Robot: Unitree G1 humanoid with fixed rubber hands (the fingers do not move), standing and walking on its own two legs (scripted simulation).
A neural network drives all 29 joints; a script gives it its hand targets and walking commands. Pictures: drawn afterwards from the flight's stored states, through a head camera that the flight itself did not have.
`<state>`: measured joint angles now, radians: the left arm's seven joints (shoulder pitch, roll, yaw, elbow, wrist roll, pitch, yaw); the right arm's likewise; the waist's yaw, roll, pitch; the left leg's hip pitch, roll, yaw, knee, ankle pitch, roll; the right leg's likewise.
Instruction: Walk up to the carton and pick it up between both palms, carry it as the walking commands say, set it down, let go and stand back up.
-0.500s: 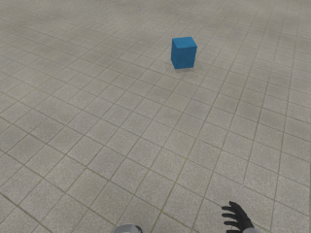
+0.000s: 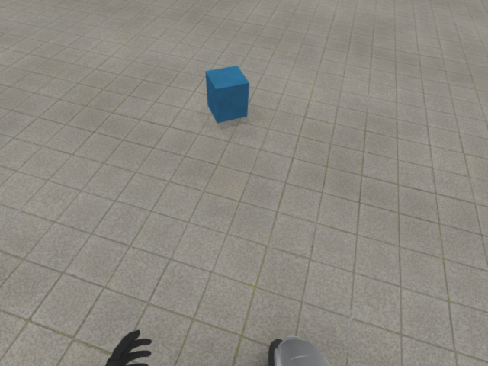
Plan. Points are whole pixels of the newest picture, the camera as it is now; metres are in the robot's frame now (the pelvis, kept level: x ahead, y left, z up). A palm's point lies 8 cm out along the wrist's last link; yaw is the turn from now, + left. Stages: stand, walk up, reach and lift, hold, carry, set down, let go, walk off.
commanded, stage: walk up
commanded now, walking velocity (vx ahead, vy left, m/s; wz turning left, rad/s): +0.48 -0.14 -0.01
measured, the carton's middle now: (227, 94) +1.69 -0.11 -0.65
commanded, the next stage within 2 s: none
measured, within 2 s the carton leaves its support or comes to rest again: neither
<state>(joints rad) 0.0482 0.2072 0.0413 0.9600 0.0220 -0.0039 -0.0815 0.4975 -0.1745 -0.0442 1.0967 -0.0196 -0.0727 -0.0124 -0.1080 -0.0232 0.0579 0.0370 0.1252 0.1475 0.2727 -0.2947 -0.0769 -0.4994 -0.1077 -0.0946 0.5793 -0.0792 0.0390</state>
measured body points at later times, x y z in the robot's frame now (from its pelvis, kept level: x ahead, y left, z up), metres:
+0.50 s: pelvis +0.24 -0.03 +0.00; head +0.26 -0.04 +0.45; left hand +0.13 +0.20 -0.14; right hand +0.41 -0.25 -0.13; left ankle +0.37 +0.12 -0.71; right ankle +0.14 -0.16 -0.74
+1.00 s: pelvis +0.47 -0.03 +0.01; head +0.50 -0.01 +0.45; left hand +0.63 +0.18 -0.14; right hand +0.33 -0.26 -0.12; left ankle +0.38 +0.10 -0.74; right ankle +0.61 -0.21 -0.69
